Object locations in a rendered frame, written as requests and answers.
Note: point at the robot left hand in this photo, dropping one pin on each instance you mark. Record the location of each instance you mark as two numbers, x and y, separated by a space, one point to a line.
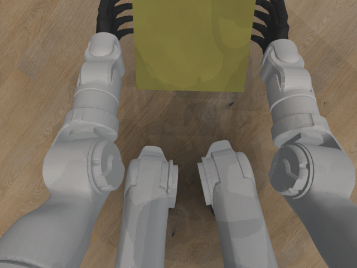
107 21

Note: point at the right robot upper arm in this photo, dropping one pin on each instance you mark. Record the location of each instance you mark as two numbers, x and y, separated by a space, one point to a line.
317 183

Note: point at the left robot shin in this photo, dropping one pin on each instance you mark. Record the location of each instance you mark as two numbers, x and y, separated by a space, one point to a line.
133 167

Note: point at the robot left thigh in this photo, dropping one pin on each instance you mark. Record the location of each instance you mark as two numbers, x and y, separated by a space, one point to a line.
145 212

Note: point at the robot right forearm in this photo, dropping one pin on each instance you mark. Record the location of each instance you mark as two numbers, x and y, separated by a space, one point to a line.
292 102

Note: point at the robot left forearm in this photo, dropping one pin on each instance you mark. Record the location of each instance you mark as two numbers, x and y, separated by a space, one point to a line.
97 93

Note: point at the left robot upper arm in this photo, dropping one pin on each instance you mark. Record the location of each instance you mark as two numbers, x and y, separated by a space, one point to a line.
79 176

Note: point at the carton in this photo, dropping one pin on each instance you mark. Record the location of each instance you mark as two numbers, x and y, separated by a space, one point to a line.
192 45

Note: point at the robot right hand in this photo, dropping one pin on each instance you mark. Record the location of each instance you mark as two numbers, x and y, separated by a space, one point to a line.
276 21

